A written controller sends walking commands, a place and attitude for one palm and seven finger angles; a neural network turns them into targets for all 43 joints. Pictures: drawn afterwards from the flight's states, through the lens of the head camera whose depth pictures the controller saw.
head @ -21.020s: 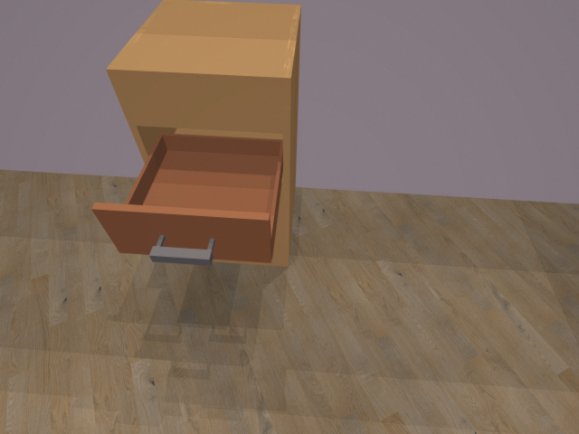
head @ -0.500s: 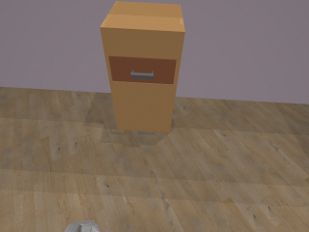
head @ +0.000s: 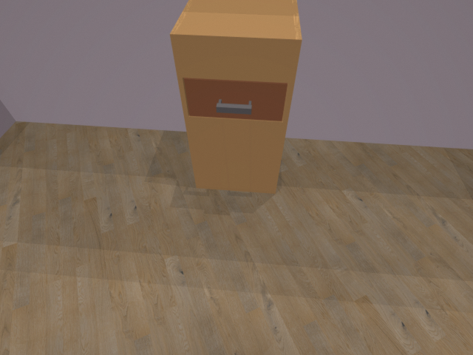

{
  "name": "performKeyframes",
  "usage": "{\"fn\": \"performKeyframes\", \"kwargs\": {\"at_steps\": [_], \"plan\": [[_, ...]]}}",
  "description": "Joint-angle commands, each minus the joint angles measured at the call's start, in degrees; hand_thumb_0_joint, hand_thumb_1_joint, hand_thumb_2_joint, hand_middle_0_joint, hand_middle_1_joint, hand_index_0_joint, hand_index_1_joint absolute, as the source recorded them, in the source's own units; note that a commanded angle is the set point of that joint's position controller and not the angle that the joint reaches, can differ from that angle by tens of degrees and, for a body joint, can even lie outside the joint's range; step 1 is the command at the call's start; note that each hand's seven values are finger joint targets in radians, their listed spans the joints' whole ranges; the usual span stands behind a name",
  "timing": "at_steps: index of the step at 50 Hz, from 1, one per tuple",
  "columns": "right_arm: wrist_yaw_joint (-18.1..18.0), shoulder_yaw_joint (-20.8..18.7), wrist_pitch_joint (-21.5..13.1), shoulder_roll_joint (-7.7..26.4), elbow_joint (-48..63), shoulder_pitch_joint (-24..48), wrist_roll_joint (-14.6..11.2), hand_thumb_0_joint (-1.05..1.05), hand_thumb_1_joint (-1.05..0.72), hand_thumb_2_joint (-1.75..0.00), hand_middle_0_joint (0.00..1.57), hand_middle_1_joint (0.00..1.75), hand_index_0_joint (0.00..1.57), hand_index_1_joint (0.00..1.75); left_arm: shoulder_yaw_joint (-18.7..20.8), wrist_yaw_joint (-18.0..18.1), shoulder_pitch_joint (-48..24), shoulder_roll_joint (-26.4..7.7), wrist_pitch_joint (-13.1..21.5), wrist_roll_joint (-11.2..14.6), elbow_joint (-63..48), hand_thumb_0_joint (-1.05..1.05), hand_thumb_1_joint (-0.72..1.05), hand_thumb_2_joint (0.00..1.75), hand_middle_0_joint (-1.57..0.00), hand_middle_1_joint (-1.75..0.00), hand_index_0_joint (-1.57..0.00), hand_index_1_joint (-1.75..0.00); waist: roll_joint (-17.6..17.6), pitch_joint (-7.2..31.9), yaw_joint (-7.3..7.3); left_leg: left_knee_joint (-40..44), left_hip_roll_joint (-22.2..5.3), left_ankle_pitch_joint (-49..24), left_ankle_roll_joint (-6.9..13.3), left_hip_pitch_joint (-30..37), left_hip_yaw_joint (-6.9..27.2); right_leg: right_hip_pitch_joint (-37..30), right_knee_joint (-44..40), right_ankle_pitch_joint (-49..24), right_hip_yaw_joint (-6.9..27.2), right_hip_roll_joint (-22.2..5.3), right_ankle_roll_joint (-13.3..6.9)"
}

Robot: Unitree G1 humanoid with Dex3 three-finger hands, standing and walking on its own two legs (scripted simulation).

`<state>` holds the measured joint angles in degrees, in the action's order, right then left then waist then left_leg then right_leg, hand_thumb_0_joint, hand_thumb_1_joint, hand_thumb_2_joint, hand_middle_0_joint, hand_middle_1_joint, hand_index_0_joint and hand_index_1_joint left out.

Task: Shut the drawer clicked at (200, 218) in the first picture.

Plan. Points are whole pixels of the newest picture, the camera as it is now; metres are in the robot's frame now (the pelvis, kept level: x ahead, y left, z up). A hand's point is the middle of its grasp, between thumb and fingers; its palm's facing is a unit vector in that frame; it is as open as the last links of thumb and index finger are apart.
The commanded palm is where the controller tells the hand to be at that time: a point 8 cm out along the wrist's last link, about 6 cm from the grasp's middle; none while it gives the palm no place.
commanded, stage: let the arm hang, fingers relaxed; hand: left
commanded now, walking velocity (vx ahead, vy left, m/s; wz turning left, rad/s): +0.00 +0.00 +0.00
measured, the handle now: (234, 105) +1.00 +0.06 -0.19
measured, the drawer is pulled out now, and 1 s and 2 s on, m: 0.00 0.00 0.00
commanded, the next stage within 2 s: look to check the result in 0.34 s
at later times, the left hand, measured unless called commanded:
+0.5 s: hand out of the picture +0.01 +0.16 -0.17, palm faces +0.01 -0.98 -0.20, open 7.4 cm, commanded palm none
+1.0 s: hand out of the picture +0.03 +0.15 -0.17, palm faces +0.01 -0.98 -0.20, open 7.4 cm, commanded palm none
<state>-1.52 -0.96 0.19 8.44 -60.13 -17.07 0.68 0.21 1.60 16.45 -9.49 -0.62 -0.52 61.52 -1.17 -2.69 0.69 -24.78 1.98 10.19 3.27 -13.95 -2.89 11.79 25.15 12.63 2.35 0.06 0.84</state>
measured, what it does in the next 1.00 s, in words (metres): stands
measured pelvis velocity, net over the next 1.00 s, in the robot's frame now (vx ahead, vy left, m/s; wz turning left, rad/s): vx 0.03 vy -0.02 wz -0.01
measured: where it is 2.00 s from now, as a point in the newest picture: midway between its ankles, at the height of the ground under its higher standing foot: outside the picture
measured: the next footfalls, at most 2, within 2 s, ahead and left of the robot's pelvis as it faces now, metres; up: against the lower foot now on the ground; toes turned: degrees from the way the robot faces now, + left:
none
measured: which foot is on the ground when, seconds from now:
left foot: down 0.00-1.00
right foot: down 0.00-1.00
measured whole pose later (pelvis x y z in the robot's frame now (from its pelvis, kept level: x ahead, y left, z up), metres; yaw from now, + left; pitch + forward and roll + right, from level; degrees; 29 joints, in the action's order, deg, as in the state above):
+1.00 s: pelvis +0.03 -0.02 +0.00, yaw -1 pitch -1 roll +0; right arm -2.2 -1.0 -0.4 7.5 -65.7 -15.4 0.7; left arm 0.4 2.4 15.0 -7.4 0.9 -0.4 65.8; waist -1.0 -2.8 0.7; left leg -22.7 0.4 12.1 1.3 -9.9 -2.9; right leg 7.8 22.6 14.0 2.5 1.7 -0.9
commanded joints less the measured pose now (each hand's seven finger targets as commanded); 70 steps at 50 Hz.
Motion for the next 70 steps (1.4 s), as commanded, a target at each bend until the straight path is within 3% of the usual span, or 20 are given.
{"fn": "performKeyframes", "kwargs": {"at_steps": [1, 5, 12, 17, 25, 32, 41, 47, 50, 70], "plan": [[-0.05, -1.39, -0.20, 5.67, 0.36, -3.32, 0.22, 0.00, -0.90, -0.90, 0.20, 0.30, 0.20, 0.30, 0.77, 0.32, 2.00, -5.50, 1.20, -0.19, -0.78, 0.00, 0.90, 0.90, -0.20, -0.30, -0.20, -0.30, 0.91, -2.56, 0.38, 7.19, -7.05, 6.72, -0.22, 2.73, 8.00, 5.68, -7.11, 4.13, 3.82, -3.98, -3.25], [0.01, -1.45, -0.12, 5.60, -0.62, -2.96, 0.27, 0.00, -0.90, -0.90, 0.20, 0.30, 0.20, 0.30, 0.71, 0.42, 1.75, -4.91, 1.39, -0.28, 0.13, 0.00, 0.90, 0.90, -0.20, -0.30, -0.20, -0.30, 1.94, -3.12, 0.58, 7.07, -6.92, 6.57, -0.49, 3.13, 7.66, 6.33, -7.87, 5.08, 4.16, -4.02, -3.13], [-0.11, -1.19, -0.37, 5.22, -1.78, -2.47, 0.27, 0.00, -0.90, -0.90, 0.20, 0.30, 0.20, 0.30, 0.74, 0.43, 1.57, -4.77, 1.62, -0.15, 1.20, 0.00, 0.90, 0.90, -0.20, -0.30, -0.20, -0.30, -0.19, -2.69, 0.41, 7.06, -7.00, 4.36, -0.68, 3.59, 7.25, 5.04, -7.70, 2.39, 4.29, -4.19, -3.23], [-0.23, -1.14, -0.52, 5.23, -2.48, -2.93, 0.20, 0.00, -0.90, -0.90, 0.20, 0.30, 0.20, 0.30, 0.77, 0.50, 1.58, -4.75, 1.81, -0.01, 1.65, 0.00, 0.90, 0.90, -0.20, -0.30, -0.20, -0.30, 2.11, -1.11, 0.36, 6.24, -7.03, 1.79, -0.84, 4.57, 6.74, 3.48, -7.62, 0.71, 4.27, -4.20, -3.21], [-0.49, -0.97, -0.73, 4.33, -3.84, -3.35, 0.12, 0.00, -0.90, -0.90, 0.20, 0.30, 0.20, 0.30, 0.88, 0.83, 2.02, -4.31, 1.94, 0.13, 2.48, 0.00, 0.90, 0.90, -0.20, -0.30, -0.20, -0.30, 1.62, -0.54, 0.14, 5.27, -7.16, -3.19, -0.91, 5.58, 5.91, 1.74, -7.27, -3.40, 4.35, -4.46, -3.35], [-0.55, -0.89, -0.59, 3.90, -4.50, -3.80, 0.16, 0.00, -0.90, -0.90, 0.20, 0.30, 0.20, 0.30, 0.85, 0.87, 2.14, -4.06, 1.87, 0.17, 2.76, 0.00, 0.90, 0.90, -0.20, -0.30, -0.20, -0.30, 0.75, -1.81, 0.21, 5.62, -7.12, -1.56, -1.14, 5.28, 5.75, 2.20, -7.89, -1.43, 4.44, -4.22, -3.30], [-0.78, -0.90, -0.94, 4.10, -4.53, -3.35, 0.12, 0.00, -0.90, -0.90, 0.20, 0.30, 0.20, 0.30, 0.93, 0.95, 2.47, -3.71, 2.08, 0.16, 3.02, 0.00, 0.90, 0.90, -0.20, -0.30, -0.20, -0.30, 1.62, -0.55, 0.11, 5.04, -7.48, -5.37, -1.05, 6.73, 5.51, 0.88, -7.15, -5.95, 4.34, -4.30, -3.20], [-0.85, -0.86, -1.11, 4.00, -4.66, -3.04, 0.10, 0.00, -0.90, -0.90, 0.20, 0.30, 0.20, 0.30, 1.06, 0.94, 2.49, -3.76, 2.03, 0.09, 3.03, 0.00, 0.90, 0.90, -0.20, -0.30, -0.20, -0.30, -0.02, -0.78, 0.08, 5.23, -7.68, -6.62, -1.01, 7.19, 5.37, 0.75, -6.89, -6.75, 4.14, -4.34, -3.14], [-0.89, -0.86, -1.10, 4.25, -4.62, -2.78, 0.07, 0.00, -0.90, -0.90, 0.20, 0.30, 0.20, 0.30, 0.98, 0.95, 2.60, -3.73, 2.06, 0.09, 3.22, 0.00, 0.90, 0.90, -0.20, -0.30, -0.20, -0.30, 1.40, -0.80, 0.13, 5.20, -7.73, -6.90, -0.96, 7.53, 5.49, 0.84, -6.88, -6.96, 4.13, -4.31, -3.07], [-1.02, -0.74, -1.24, 4.70, -4.83, -2.49, 0.05, 0.00, -0.90, -0.90, 0.20, 0.30, 0.20, 0.30, 1.13, 1.02, 3.02, -4.14, 2.20, 0.14, 3.12, 0.00, 0.90, 0.90, -0.20, -0.30, -0.20, -0.30, 1.41, -0.82, -0.02, 5.24, -7.76, -8.65, -1.09, 8.38, 5.02, -0.23, -7.01, -9.90, 4.29, -4.49, -3.16]]}}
